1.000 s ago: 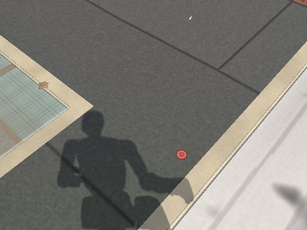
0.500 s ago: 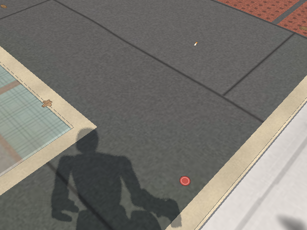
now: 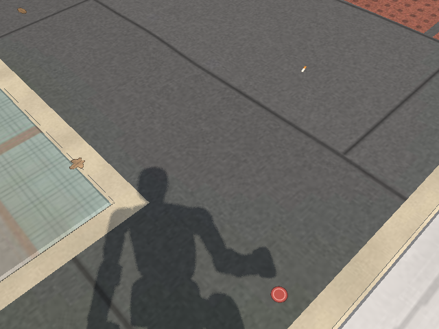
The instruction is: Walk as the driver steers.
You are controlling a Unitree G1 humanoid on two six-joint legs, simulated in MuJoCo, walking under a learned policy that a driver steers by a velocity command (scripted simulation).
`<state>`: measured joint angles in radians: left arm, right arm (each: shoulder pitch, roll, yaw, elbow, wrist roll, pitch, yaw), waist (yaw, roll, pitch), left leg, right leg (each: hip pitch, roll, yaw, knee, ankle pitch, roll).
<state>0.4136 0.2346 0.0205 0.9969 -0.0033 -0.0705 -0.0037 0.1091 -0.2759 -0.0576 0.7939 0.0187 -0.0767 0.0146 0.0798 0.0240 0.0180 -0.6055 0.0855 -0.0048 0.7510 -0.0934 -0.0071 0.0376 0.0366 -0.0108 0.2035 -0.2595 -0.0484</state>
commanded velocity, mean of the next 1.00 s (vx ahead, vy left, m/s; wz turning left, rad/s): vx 0.49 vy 0.00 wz -0.36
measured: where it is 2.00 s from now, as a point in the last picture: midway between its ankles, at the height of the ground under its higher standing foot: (324, 175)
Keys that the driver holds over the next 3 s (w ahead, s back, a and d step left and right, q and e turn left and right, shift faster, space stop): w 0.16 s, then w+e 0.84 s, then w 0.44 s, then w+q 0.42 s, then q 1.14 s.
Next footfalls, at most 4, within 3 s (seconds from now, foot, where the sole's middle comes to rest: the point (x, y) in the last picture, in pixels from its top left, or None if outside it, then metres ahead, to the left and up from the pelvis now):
0.18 left None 0.29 0.15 -0.78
0.74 right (290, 310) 0.56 -0.12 -0.78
1.20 left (265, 213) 0.91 -0.04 -0.78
1.72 right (358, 191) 1.03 -0.38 -0.78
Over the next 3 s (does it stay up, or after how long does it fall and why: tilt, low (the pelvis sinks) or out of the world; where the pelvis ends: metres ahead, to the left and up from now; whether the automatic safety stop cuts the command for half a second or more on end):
stays up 1.19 -0.30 -0.01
